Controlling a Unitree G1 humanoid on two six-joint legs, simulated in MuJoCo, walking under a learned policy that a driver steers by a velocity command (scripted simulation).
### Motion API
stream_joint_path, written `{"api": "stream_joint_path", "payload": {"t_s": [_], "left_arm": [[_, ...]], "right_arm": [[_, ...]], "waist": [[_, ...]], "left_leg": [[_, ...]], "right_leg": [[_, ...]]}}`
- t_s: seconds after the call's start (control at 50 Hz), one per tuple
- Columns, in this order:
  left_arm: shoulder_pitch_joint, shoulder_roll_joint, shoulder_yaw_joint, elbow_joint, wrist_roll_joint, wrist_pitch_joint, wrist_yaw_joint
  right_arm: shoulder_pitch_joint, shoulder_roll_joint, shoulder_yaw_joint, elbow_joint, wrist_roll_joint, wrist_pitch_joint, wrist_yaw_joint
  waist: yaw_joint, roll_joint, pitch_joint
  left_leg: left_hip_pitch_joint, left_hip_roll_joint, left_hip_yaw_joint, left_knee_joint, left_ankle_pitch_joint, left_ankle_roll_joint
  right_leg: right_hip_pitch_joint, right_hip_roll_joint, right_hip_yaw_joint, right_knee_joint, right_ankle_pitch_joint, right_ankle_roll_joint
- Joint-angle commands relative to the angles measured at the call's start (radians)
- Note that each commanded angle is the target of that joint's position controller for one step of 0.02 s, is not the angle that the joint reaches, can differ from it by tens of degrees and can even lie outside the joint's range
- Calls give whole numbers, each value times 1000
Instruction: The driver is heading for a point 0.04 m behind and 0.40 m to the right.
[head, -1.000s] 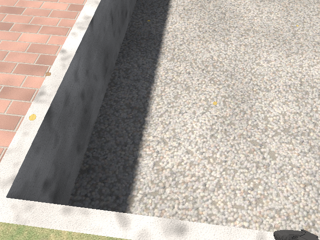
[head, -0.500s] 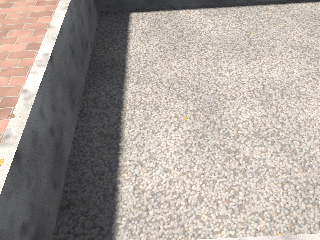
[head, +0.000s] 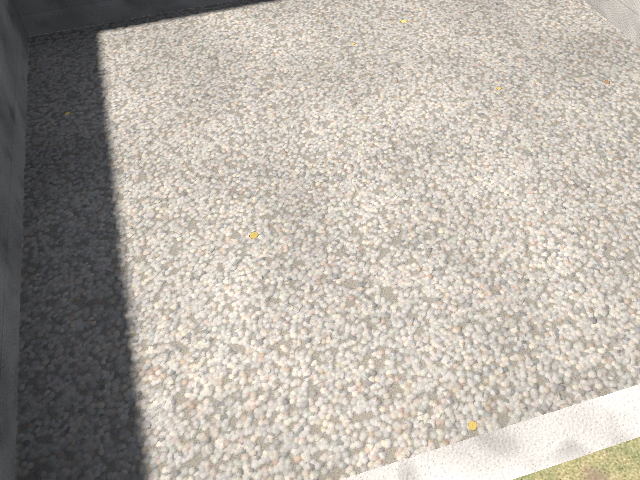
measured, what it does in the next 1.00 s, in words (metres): walks ahead, turning right: right foot, then left foot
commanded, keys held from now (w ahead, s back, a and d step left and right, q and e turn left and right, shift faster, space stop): w+e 0.26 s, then e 0.36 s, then w+e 0.38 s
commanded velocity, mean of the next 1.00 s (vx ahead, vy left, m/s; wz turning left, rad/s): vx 0.31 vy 0.00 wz -0.58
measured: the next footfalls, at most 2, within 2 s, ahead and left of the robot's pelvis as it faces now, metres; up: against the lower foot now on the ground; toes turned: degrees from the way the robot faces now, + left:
right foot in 0.04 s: +0.11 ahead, -0.11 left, +0.00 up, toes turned -3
left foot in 0.46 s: +0.31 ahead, +0.02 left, +0.00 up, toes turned -17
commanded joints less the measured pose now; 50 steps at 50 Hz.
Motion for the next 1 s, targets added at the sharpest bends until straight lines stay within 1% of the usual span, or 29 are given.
{"api": "stream_joint_path", "payload": {"t_s": [0.02,0.04,0.06,0.08,0.1,0.14,0.18,0.2,0.26,0.3,0.36,0.42,0.44,0.46,0.48,0.5,0.52,0.54,0.56,0.64,0.7,0.8,0.84,0.86,0.88,0.94,0.96,0.98,1.0], "left_arm": [[197,92,46,22,4,-11,8],[321,156,76,52,7,-13,21],[326,293,86,17,24,-27,28],[290,241,71,-14,26,-47,8],[263,177,52,4,17,-63,3],[226,119,29,17,20,-71,-2],[151,74,6,-8,42,-70,16],[177,139,34,14,61,-60,29],[201,109,25,8,52,-51,38],[229,110,24,10,45,-38,40],[222,142,28,-5,33,-13,48],[142,156,27,-49,37,6,61],[84,159,28,-64,33,4,63],[74,112,15,-86,20,-4,54],[209,39,1,-85,22,-2,53],[275,149,36,-57,52,4,53],[193,183,48,-33,65,8,46],[110,182,50,-38,58,17,39],[69,172,48,-42,45,34,28],[13,147,36,-38,25,82,9],[-40,155,32,-32,34,92,6],[-188,120,0,-72,34,92,-13],[-238,106,-17,-103,19,83,-20],[-203,65,-41,-118,-30,57,-13],[-198,76,-44,-112,-24,36,-15],[-42,126,-23,-43,15,10,-15],[82,191,0,-13,24,5,-11],[167,324,35,-18,28,0,-13],[136,277,20,-51,28,-19,-19]], "right_arm": [[-87,-137,-33,-76,8,-12,20],[-108,-100,-20,-89,-4,-18,24],[-122,-4,6,-174,-25,-39,19],[-137,-72,-6,-200,35,-60,14],[-166,-105,-12,-198,64,-67,13],[-149,-100,-16,-181,9,-68,8],[-124,-88,-17,-179,-15,-56,17],[-94,-62,1,-148,-94,-5,38],[-187,-31,18,-177,-65,34,37],[-246,-14,27,-196,-45,32,30],[-284,11,38,-228,-40,20,41],[-221,-4,37,-236,-33,0,46],[-144,8,39,-230,-26,-9,38],[-51,-50,24,-226,-35,-21,28],[2,-126,19,-255,-22,-13,23],[69,-175,-6,-221,3,3,21],[52,-112,8,-220,5,0,24],[-33,-51,27,-239,-8,-2,28],[-93,-33,35,-250,-25,-6,35],[-143,-28,36,-257,-43,-26,46],[-112,-65,21,-253,-39,-30,45],[-91,-96,7,-246,-35,-20,56],[-117,-112,3,-261,-45,-3,67],[-134,-182,-24,-282,-15,2,40],[-126,-183,-27,-284,5,12,24],[-166,-121,-3,-308,11,26,19],[-218,-52,17,-341,1,18,28],[-292,-41,31,-416,-13,1,31],[-277,-101,13,-403,27,-17,32]], "waist": [[131,44,-15],[198,-103,-46],[126,-404,-76],[144,-262,-140],[128,-182,-48],[85,-76,-6],[35,-112,5],[42,-150,-80],[60,-104,-32],[74,-98,3],[87,-101,-23],[52,-124,-24],[-4,-107,-27],[-41,8,-113],[19,239,-237],[15,266,-287],[11,157,-176],[30,108,-94],[54,118,-57],[100,121,-82],[93,105,-82],[44,116,-35],[25,166,-41],[-1,199,4],[-4,166,-11],[45,64,-73],[86,-102,-96],[138,-314,-61],[129,-174,-30]], "left_leg": [[-260,127,-49,18,132,160],[-351,57,21,339,150,96],[-630,-110,-56,760,-250,21],[-738,-135,-236,855,-211,33],[-805,-94,-246,869,-148,61],[-768,-37,-246,813,-32,91],[-658,-33,-249,721,102,86],[-563,-51,-167,653,104,65],[-525,-77,-130,505,168,29],[-490,-94,-117,399,210,39],[-370,-166,-85,361,222,63],[-259,-184,-125,211,158,87],[-124,-166,-176,20,250,94],[94,-14,-309,-34,365,125],[285,294,-605,-16,737,177],[271,333,-831,-75,562,255],[179,292,-779,-101,392,259],[63,239,-650,-120,344,257],[-29,201,-536,-136,388,260],[-213,131,-321,-197,315,263],[-191,140,-296,-257,23,247],[-154,145,-174,-236,-51,202],[-205,141,-114,-196,-85,207],[-177,190,-187,-245,-144,260],[-148,223,-211,-238,-161,263],[-213,163,-124,-80,-167,206],[-366,62,-5,276,-77,138],[-753,-132,-21,637,-209,58],[-847,-127,-175,754,-185,52]], "right_leg": [[383,112,-117,-160,105,-41],[511,69,17,-240,132,-80],[589,-175,621,-435,92,-251],[579,-292,875,-588,-135,-365],[537,-295,810,-579,-214,-350],[417,-224,642,-491,-178,-264],[261,-141,515,-473,-121,-225],[260,-75,408,-495,9,-203],[195,-51,374,-487,106,-221],[192,-58,361,-434,332,-216],[156,-30,352,-333,581,-182],[152,-12,432,-266,463,-145],[117,19,443,-202,369,-106],[27,74,370,17,149,-47],[-98,195,192,312,-402,5],[-211,178,191,416,-401,20],[-251,160,214,524,-301,40],[-250,152,189,565,-232,58],[-229,136,168,595,-176,78],[-119,104,124,625,-49,110],[-164,97,110,574,18,97],[-101,56,33,143,23,88],[12,67,-39,19,-37,66],[-15,30,-34,-37,-107,50],[13,20,-41,-102,-82,31],[264,70,-68,-262,50,-34],[409,-40,163,-332,54,-94],[521,-236,680,-543,-221,-283],[511,-292,755,-593,-333,-343]]}}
